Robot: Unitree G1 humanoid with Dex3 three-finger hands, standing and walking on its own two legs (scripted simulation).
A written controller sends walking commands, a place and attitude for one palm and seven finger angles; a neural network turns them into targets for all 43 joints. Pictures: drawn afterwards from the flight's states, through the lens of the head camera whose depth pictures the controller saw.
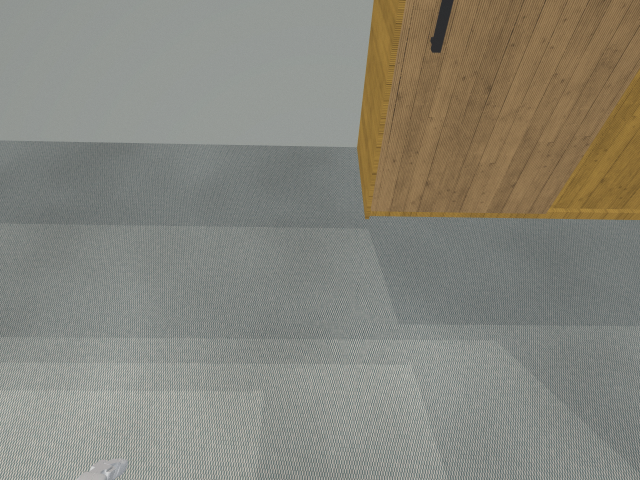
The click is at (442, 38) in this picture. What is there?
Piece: wardrobe's sliding door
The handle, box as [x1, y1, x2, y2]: [430, 0, 453, 52]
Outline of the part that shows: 453,0 442,0 434,35 431,37 430,40 432,44 432,52 440,52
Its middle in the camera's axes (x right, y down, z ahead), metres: +0.34 -0.64 +1.09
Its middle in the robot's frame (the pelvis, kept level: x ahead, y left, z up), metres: +1.27 -0.27 +0.10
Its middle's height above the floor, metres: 0.87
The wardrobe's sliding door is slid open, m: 0.00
